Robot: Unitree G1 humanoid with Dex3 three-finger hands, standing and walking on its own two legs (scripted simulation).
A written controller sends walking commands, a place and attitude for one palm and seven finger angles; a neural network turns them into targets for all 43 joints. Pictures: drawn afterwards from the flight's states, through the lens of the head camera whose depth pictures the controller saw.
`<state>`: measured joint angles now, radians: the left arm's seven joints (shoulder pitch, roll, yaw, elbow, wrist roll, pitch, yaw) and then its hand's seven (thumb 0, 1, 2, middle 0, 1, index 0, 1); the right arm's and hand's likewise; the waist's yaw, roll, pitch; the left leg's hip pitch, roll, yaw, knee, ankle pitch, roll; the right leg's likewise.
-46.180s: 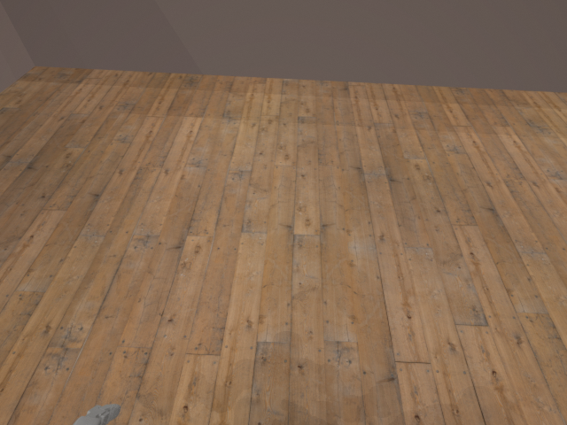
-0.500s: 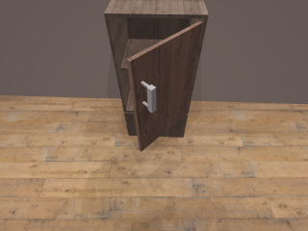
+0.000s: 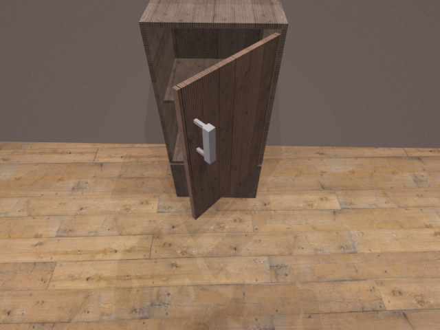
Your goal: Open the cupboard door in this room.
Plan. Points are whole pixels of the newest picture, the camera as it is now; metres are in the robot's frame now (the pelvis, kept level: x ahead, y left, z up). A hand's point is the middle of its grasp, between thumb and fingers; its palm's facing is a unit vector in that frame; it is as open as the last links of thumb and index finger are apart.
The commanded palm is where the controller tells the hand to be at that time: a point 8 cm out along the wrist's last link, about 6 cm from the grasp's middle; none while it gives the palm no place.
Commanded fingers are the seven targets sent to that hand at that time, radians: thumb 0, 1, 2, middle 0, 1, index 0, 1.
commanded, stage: walk to a spot facing it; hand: left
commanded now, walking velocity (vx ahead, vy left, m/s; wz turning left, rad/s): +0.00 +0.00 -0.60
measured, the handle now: (203, 140) +0.58 +0.09 -0.04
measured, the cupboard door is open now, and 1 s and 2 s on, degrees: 47 47 47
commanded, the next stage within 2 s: none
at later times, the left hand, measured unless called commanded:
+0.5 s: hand out of the picture +0.07 +0.18 -0.17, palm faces -0.17 -0.94 -0.30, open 7.3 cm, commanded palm none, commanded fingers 0.00 0.90 0.90 -0.20 -0.30 -0.20 -0.30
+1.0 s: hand (165, 328) +0.16 +0.13 -0.17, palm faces -0.46 -0.85 -0.25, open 7.3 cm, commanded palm none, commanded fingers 0.00 0.90 0.90 -0.20 -0.30 -0.20 -0.30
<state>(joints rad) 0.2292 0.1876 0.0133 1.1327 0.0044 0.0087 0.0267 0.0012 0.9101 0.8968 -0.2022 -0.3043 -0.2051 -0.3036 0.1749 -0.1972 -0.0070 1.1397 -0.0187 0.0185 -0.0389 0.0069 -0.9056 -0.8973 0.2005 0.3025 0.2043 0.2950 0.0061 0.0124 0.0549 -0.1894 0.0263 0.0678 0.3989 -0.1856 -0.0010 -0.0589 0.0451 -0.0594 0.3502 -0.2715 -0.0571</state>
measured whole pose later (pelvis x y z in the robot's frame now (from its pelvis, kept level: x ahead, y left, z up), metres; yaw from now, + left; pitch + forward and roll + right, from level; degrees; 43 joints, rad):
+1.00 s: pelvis -0.03 -0.02 -0.02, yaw -30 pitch +1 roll -1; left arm 0.16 0.27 0.08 0.88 0.02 0.05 -0.05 0.00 0.91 0.90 -0.20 -0.30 -0.20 -0.30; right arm 0.21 -0.22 -0.04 0.90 -0.03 0.03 -0.03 0.01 -0.90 -0.90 0.20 0.30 0.21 0.30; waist 0.01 0.02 0.10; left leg -0.28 0.15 0.10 0.62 -0.34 -0.07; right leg -0.32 -0.01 -0.04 0.61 -0.28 0.01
